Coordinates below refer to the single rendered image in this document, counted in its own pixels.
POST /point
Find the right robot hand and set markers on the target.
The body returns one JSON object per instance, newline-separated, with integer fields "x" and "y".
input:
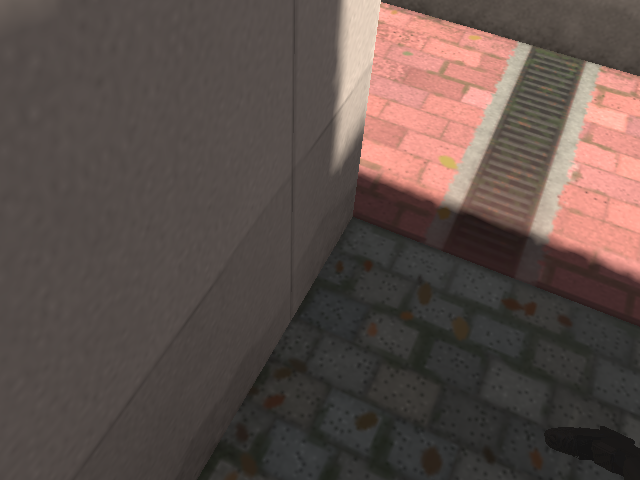
{"x": 607, "y": 448}

